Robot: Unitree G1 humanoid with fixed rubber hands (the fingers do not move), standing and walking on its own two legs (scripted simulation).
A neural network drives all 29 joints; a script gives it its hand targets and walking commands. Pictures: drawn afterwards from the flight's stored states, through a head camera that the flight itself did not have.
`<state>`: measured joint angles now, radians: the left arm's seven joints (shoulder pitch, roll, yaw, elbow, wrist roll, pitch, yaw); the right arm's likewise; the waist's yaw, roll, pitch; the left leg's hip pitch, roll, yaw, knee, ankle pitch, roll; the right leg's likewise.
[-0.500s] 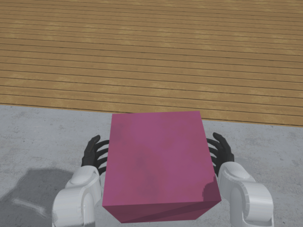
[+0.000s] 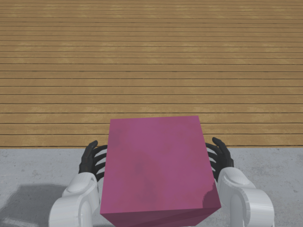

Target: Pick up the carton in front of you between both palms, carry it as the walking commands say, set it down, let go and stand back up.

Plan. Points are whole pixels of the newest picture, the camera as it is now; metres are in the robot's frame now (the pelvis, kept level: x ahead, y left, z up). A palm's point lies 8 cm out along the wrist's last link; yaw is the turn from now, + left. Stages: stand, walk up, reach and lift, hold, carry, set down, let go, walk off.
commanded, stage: carry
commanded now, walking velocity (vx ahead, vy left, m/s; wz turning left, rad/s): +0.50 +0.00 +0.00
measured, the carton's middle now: (156, 177) +0.24 +0.00 +0.02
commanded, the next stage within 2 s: none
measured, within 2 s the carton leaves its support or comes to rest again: neither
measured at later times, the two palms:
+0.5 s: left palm (102, 81) +0.55 +0.16 +0.10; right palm (189, 78) +0.56 -0.14 +0.10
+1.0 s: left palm (109, 24) +0.98 +0.18 +0.14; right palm (171, 24) +0.98 -0.13 +0.14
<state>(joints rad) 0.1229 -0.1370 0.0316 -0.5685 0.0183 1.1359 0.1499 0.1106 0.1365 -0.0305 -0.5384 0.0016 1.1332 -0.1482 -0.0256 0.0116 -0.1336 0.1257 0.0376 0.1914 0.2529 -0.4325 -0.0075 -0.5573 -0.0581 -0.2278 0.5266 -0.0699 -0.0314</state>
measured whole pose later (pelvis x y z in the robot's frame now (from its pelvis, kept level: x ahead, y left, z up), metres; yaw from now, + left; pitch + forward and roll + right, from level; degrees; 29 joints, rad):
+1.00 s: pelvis +0.67 +0.02 +0.00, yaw +1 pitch +4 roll +1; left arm -0.41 -0.12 0.24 -0.28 0.00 1.13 0.23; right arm -0.40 0.14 -0.20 -0.26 0.00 1.12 -0.22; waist -0.03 -0.01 -0.06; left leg -0.02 0.01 0.19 0.35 -0.41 0.01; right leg -0.63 -0.07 -0.13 0.64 -0.09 -0.07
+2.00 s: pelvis +1.33 -0.01 +0.08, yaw +1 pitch +4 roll -1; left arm -0.54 -0.14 0.26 -0.11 0.01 1.12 0.22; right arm -0.53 0.14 -0.35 -0.13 -0.05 1.11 -0.21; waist 0.12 0.01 -0.01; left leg -0.55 0.00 0.00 1.38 -0.44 0.06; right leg -0.45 0.03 -0.15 0.63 -0.42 -0.08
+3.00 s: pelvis +1.96 +0.01 +0.17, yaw +1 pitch +4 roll +3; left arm -0.58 -0.10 0.29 -0.14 -0.02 1.12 0.21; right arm -0.58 0.13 -0.30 -0.13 -0.05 1.10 -0.23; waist 0.01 -0.04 -0.04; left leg -0.61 -0.01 0.17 0.74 -0.35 0.07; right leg -0.16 -0.08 -0.10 0.65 -0.57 -0.02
